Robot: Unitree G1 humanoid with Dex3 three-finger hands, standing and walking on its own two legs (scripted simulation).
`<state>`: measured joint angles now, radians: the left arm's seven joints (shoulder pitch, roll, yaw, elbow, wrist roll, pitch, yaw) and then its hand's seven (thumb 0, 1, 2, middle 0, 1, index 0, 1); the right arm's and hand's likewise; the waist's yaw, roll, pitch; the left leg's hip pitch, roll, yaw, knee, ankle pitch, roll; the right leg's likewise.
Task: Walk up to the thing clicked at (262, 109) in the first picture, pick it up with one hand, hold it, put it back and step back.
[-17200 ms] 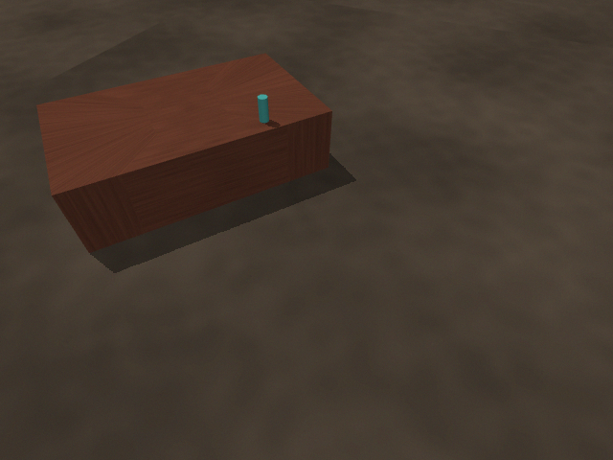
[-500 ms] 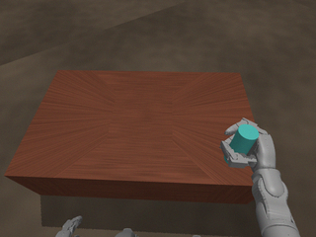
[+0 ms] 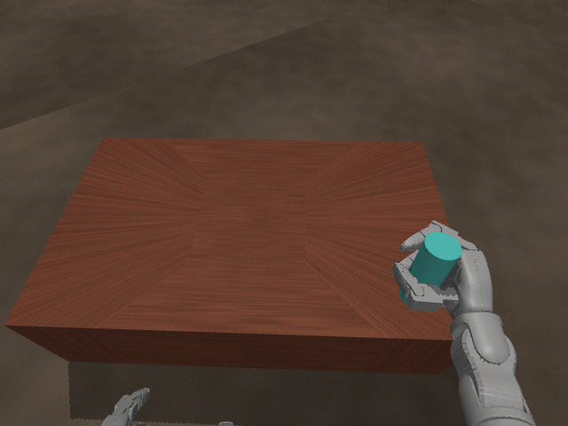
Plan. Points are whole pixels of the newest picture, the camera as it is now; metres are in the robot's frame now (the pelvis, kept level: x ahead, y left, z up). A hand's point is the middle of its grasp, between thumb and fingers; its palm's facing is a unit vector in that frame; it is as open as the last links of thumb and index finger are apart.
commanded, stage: hold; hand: right
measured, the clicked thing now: (427, 272) +0.33 -0.18 +0.05
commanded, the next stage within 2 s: none
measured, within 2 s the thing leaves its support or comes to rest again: neither
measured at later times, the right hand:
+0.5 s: hand (417, 273) +0.32 -0.16 +0.06, palm faces +0.03 +1.00 +0.00, open 6.1 cm
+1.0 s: hand (419, 270) +0.32 -0.16 +0.06, palm faces +0.03 +1.00 +0.01, open 6.1 cm
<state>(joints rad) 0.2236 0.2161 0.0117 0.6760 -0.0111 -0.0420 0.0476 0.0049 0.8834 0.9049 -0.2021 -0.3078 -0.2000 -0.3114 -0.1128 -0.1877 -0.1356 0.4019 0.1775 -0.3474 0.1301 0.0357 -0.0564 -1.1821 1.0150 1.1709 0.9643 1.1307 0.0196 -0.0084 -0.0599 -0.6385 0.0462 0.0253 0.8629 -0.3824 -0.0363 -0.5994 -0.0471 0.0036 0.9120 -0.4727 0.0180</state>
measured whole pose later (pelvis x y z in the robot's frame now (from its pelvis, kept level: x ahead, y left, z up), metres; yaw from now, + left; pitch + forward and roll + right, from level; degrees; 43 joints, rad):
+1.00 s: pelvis +0.00 +0.00 +0.01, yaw +0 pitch +7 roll +1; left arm 0.22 0.22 0.01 0.69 -0.01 -0.05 0.06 0.01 0.88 0.91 -0.20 -0.31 -0.20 -0.31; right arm -0.12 -0.19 -0.14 0.41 0.18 -0.33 0.14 0.04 -0.06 -1.18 1.01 1.17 0.96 1.13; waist 0.02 -0.01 -0.05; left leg -0.56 0.05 0.03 0.81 -0.36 -0.03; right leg -0.52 -0.05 0.01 0.85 -0.44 0.02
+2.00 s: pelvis +0.00 +0.01 +0.01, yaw +0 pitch +6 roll +1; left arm 0.21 0.22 0.00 0.69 -0.01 -0.06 0.06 0.01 0.89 0.91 -0.20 -0.31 -0.20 -0.31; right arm -0.12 -0.18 -0.13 0.44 0.18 -0.35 0.14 0.04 -0.06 -1.18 1.01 1.17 0.96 1.13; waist 0.02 -0.01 -0.04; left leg -0.56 0.04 0.03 0.80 -0.35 -0.03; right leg -0.51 -0.05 0.01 0.83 -0.43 0.03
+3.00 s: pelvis -0.04 +0.01 -0.12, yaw -1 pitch +27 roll +1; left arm 0.21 0.24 0.02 0.68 0.04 -0.06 -0.01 0.00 0.91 0.90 -0.20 -0.32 -0.21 -0.31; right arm -0.54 -0.24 -0.28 0.89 0.13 -0.59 0.20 0.04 -0.05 -1.20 1.03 1.16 0.97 1.11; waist 0.09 0.00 -0.18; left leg -1.37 0.06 0.01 1.45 -0.55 -0.03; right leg -1.32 -0.03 0.03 1.49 -0.64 0.03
